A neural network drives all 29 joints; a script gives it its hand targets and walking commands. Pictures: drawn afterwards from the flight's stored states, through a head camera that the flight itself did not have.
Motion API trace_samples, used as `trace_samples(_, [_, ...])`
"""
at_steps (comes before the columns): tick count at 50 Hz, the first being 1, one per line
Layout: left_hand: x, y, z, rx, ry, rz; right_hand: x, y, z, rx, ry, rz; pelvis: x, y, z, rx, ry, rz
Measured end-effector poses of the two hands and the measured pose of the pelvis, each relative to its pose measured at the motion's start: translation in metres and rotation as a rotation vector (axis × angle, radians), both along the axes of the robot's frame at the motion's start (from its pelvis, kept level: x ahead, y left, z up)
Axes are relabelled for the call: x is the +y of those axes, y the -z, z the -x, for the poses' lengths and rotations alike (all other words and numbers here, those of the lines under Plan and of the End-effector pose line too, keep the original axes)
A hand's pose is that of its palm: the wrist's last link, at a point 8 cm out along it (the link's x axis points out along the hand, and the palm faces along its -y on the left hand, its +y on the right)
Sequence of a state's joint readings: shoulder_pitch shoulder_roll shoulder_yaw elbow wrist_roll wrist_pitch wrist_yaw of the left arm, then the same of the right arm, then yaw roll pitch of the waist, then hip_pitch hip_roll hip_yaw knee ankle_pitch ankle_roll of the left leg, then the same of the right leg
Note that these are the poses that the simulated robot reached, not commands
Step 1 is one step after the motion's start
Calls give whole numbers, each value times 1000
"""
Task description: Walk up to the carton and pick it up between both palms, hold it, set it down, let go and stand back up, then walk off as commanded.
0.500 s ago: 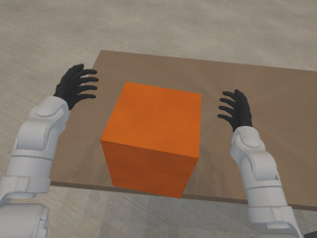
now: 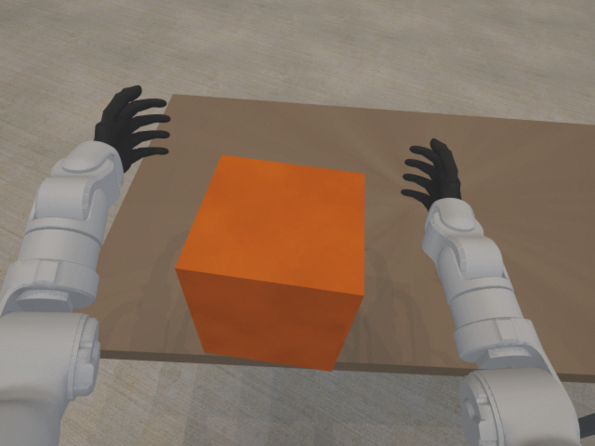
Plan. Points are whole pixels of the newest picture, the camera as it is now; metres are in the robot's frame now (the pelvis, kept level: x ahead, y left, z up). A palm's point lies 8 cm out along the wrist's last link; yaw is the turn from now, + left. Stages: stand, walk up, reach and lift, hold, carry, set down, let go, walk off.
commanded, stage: reach and lift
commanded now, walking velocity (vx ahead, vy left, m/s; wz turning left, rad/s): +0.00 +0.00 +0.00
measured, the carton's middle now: (279, 268) +0.37 +0.02 +0.00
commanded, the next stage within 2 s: none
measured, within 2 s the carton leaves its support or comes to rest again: neither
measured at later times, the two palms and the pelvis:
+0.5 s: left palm (157, 209) +0.42 +0.19 +0.08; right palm (412, 252) +0.37 -0.18 +0.05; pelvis -0.01 +0.00 +0.00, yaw +0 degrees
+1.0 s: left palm (174, 215) +0.43 +0.17 +0.06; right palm (399, 253) +0.38 -0.16 +0.04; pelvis +0.00 +0.00 -0.01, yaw +0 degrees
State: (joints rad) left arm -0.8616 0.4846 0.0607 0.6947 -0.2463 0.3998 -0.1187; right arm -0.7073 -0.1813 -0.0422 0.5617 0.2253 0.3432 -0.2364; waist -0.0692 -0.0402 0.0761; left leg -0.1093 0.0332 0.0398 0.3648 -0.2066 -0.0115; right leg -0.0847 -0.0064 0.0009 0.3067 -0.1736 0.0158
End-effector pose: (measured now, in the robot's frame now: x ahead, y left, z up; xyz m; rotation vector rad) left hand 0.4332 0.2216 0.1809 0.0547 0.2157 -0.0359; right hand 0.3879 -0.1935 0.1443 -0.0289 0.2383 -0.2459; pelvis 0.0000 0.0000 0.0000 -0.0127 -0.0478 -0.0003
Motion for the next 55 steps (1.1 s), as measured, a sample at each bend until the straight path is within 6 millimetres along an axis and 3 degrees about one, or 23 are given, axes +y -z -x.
trace_samples(7, [-7, 15, -1, -27, 5, 27, 5, 13, 1, -12, 3, -18, 0, 0, 1, -1, 0, 0])
trace_samples(15, [-25, 57, 4, 12, 22, 74, 15, 57, 13, 40, 8, -61, 1, 0, 2, 9, 0, 1])
trace_samples(27, [-28, 106, 8, 39, -16, 62, 15, 93, 18, 35, 31, -71, 0, 4, 8, 118, 4, 5])
trace_samples(44, [-34, 119, 2, 17, -12, 91, 18, 103, 13, 23, 44, -56, 4, 7, 2, 188, 7, 12])
trace_samples(55, [-61, 121, 5, 24, 40, 76, 44, 103, 14, 3, 16, -126, 4, 7, 2, 189, 7, 12])
